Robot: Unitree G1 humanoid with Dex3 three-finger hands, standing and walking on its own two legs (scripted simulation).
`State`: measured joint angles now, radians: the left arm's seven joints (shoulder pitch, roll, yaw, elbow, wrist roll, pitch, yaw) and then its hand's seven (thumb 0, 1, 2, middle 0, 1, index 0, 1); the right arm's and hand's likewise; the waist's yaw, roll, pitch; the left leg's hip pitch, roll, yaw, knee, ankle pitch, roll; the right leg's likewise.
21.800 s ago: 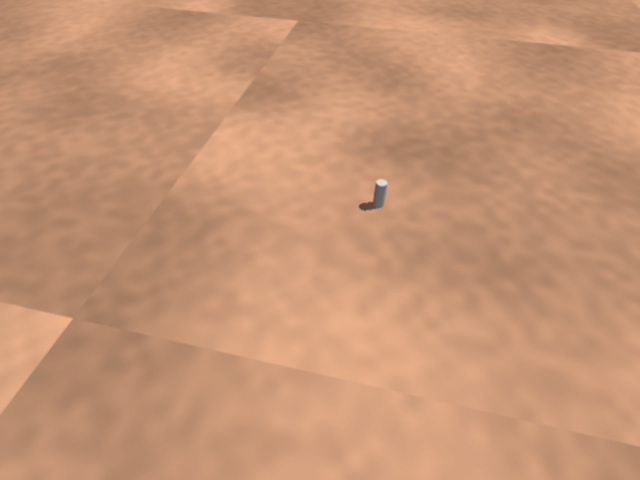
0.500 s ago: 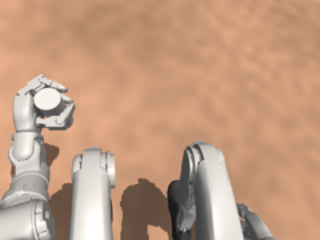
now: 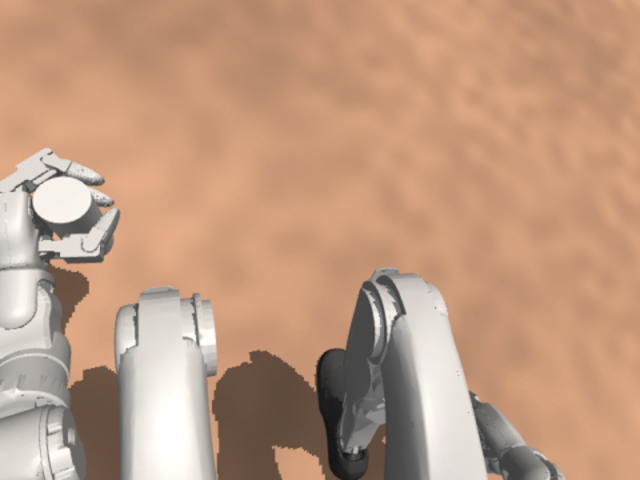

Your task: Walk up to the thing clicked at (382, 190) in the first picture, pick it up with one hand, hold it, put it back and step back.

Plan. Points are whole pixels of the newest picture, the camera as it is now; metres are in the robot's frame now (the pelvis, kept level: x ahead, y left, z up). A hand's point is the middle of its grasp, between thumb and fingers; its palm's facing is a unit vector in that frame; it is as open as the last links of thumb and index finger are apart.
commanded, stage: lower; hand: left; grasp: from the side
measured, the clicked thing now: (79, 223) +0.41 +0.25 -0.11
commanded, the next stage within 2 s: loosen in 1.52 s
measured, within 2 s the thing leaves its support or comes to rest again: rests again in 1.64 s
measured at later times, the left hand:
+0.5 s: hand (100, 226) +0.42 +0.24 -0.15, palm faces +0.16 -0.99 +0.00, open 7.1 cm
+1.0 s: hand (105, 231) +0.43 +0.24 -0.18, palm faces +0.20 -0.98 +0.00, open 7.1 cm
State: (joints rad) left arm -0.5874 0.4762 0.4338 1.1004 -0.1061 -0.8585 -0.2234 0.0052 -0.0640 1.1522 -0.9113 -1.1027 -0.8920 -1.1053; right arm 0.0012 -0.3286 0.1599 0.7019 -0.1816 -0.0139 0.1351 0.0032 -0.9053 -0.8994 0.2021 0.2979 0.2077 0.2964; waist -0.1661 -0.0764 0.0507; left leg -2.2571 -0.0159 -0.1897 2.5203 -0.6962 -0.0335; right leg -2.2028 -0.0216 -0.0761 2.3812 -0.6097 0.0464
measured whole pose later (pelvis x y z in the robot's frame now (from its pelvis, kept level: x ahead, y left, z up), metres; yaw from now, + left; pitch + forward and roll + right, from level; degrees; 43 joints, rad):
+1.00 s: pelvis -0.01 +0.02 -0.02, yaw -6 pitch +14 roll -17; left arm -0.62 0.73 0.46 1.40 -0.07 -1.11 -0.02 0.00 -0.07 1.16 -0.92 -1.10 -0.90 -1.10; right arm -0.15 -0.37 0.44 0.60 -0.34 -0.01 0.17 0.00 -0.91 -0.90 0.20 0.30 0.21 0.30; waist -0.25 -0.23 0.28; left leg -2.21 -0.02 -0.33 2.65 -0.70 -0.01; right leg -2.09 0.03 -0.19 2.38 -0.56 0.07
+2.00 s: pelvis -0.02 +0.03 -0.02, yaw -8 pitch +10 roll -19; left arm -0.60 0.79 0.44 1.45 -0.08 -1.19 0.03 0.00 -0.15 0.60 -0.78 -0.70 -0.76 -0.70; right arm -0.18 -0.38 0.52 0.57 -0.37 -0.02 0.17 0.00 -0.92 -0.89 0.21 0.30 0.21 0.30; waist -0.25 -0.28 0.32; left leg -2.19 0.00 -0.39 2.68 -0.71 0.00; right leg -2.05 0.06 -0.23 2.36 -0.54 0.07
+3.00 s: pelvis -0.01 +0.02 +0.04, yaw -1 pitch +27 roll -11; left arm -0.44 0.72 0.49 0.90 0.09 -0.48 -0.10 -0.02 -0.59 0.07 -0.07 -0.05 -0.06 -0.06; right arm 0.03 -0.28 0.12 0.60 -0.06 0.10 0.09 0.00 -0.92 -0.90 0.20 0.30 0.21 0.30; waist -0.09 -0.06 -0.05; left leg -2.20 0.01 -0.15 2.39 -0.68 0.03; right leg -2.12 -0.02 -0.07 2.23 -0.60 0.02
